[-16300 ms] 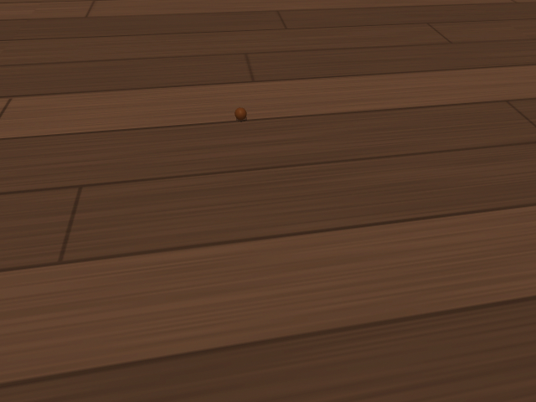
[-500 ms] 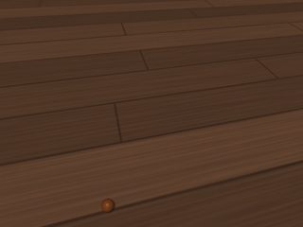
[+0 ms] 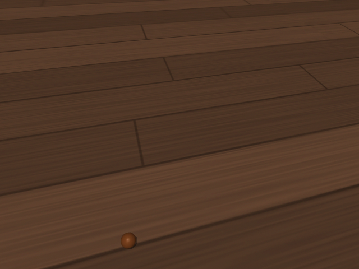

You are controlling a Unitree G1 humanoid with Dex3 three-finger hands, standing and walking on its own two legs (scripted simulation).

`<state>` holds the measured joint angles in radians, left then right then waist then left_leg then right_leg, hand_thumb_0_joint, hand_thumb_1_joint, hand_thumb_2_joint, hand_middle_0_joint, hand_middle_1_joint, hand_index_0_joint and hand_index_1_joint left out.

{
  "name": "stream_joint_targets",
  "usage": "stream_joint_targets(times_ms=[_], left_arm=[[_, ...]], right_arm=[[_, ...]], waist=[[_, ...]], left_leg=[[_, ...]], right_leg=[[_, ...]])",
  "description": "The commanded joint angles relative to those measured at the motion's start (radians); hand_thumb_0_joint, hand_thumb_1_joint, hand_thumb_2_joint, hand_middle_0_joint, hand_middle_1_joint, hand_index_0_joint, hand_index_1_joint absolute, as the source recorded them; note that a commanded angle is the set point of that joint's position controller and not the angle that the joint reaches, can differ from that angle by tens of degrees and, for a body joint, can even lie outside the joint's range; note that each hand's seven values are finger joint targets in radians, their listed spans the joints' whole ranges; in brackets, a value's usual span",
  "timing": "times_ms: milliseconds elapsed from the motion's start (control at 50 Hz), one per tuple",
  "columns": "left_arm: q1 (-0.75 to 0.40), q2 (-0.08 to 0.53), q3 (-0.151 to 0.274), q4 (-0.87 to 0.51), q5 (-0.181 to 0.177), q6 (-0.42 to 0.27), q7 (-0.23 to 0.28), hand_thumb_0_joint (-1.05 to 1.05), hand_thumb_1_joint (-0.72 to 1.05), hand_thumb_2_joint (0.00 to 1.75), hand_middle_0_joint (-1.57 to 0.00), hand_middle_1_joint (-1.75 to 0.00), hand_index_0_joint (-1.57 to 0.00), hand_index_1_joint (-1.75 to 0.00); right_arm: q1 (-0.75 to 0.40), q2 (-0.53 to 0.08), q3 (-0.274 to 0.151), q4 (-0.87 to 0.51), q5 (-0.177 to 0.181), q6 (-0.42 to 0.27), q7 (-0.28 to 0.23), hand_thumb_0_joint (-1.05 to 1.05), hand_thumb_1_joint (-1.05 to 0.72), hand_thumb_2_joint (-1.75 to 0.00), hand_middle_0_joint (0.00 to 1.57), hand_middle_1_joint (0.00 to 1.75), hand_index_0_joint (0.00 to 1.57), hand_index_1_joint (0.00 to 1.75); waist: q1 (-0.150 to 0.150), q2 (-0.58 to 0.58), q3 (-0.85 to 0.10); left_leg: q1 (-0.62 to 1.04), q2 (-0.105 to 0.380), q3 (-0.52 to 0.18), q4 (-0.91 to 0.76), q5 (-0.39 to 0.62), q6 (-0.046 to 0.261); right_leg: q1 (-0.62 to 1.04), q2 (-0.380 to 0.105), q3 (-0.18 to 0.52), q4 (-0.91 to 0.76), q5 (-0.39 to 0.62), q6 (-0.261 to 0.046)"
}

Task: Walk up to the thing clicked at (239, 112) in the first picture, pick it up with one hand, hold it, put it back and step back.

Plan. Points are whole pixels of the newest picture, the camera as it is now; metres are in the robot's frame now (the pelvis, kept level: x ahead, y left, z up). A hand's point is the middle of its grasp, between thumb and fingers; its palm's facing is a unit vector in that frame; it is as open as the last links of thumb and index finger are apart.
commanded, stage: stand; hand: left
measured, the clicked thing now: (128, 240) +0.42 +0.23 -0.74
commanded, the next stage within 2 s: none
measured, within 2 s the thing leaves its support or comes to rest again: neither
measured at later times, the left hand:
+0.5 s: hand out of the picture +0.04 +0.26 -0.16, palm faces -0.02 -0.94 -0.34, open 7.4 cm
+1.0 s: hand out of the picture +0.05 +0.26 -0.16, palm faces -0.02 -0.94 -0.34, open 7.4 cm
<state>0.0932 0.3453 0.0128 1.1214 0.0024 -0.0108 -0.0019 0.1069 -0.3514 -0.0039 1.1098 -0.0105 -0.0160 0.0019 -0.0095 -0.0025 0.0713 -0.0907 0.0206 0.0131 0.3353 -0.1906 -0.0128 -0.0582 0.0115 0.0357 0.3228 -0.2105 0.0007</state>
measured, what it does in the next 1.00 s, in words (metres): stands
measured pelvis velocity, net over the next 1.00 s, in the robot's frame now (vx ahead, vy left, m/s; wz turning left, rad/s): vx -0.01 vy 0.01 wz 0.01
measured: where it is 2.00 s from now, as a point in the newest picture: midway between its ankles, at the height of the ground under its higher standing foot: outside the picture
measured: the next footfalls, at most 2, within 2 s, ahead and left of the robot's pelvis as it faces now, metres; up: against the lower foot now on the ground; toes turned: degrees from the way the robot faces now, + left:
none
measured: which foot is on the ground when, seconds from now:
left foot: down 0.00-1.00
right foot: down 0.00-1.00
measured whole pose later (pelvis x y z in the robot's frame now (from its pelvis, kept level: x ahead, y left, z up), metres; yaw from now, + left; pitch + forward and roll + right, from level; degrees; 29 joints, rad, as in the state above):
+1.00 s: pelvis -0.01 +0.01 +0.00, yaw +1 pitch -2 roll +0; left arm 0.12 0.35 -0.01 1.12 0.01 -0.02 0.00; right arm 0.11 -0.35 0.01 1.13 -0.01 -0.02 0.01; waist 0.00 0.00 0.06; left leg -0.12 0.00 0.01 0.32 -0.16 0.00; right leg -0.08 -0.01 0.03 0.31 -0.18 0.02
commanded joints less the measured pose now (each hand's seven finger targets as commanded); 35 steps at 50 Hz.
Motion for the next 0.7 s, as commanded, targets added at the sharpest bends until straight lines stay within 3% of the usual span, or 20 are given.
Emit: stream_joint_targets(times_ms=[0,260,360,680], left_arm=[[-0.034,0.217,0.036,-0.057,0.001,-0.021,0.014,0.0,0.9,0.9,-0.2,-0.3,-0.2,-0.3],[-0.019,0.217,0.029,-0.041,0.008,-0.019,0.011,0.0,0.9,0.9,-0.2,-0.3,-0.2,-0.3],[-0.02,0.223,0.03,-0.045,0.006,-0.023,0.01,0.0,0.9,0.9,-0.2,-0.3,-0.2,-0.3],[0.007,0.225,0.023,-0.05,0.007,-0.022,0.011,0.0,0.9,0.9,-0.2,-0.3,-0.2,-0.3]], right_arm=[[-0.046,-0.207,-0.037,-0.057,0.006,-0.017,-0.014,0.0,-0.9,-0.9,0.2,0.3,0.2,0.3],[-0.057,-0.211,-0.039,-0.038,0.001,-0.011,-0.005,0.0,-0.9,-0.9,0.2,0.3,0.2,0.3],[-0.051,-0.21,-0.04,-0.035,-0.001,-0.016,-0.005,0.0,-0.9,-0.9,0.2,0.3,0.2,0.3],[-0.034,-0.21,-0.035,-0.03,0.001,-0.015,-0.005,0.0,-0.9,-0.9,0.2,0.3,0.2,0.3]], waist=[[0.007,0.005,-0.105],[0.008,0.003,-0.057],[0.007,0.009,-0.091],[0.008,0.006,-0.086]], left_leg=[[0.041,0.113,-0.089,-0.045,0.246,0.033],[0.004,0.111,-0.112,-0.089,0.025,0.038],[0.014,0.113,-0.112,-0.076,0.117,0.039],[0.006,0.108,-0.112,-0.064,0.104,0.04]], right_leg=[[-0.002,-0.127,0.076,-0.045,0.272,-0.018],[-0.072,-0.124,0.082,-0.086,0.062,-0.015],[-0.047,-0.133,0.084,-0.072,0.127,-0.018],[-0.056,-0.137,0.082,-0.067,0.116,-0.02]])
